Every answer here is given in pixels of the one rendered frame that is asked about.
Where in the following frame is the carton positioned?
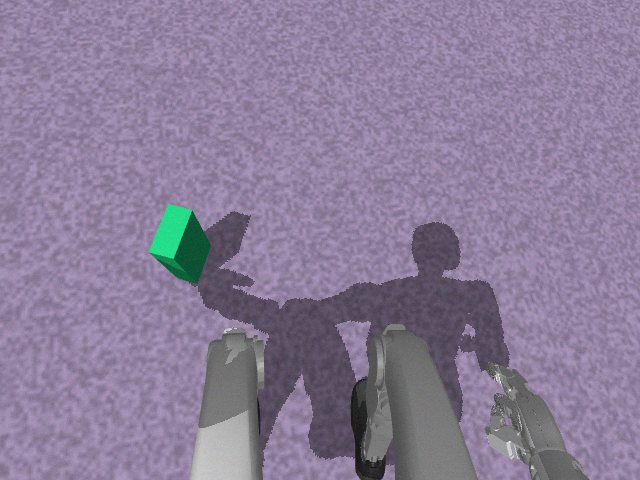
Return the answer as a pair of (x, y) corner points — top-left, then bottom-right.
(149, 204), (211, 284)

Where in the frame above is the right robot arm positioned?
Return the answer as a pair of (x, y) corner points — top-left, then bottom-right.
(529, 450), (590, 480)

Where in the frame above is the right robot hand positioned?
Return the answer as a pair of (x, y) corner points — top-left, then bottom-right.
(485, 362), (567, 466)

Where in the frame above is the right robot foot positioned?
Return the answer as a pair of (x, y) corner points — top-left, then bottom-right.
(351, 379), (386, 480)

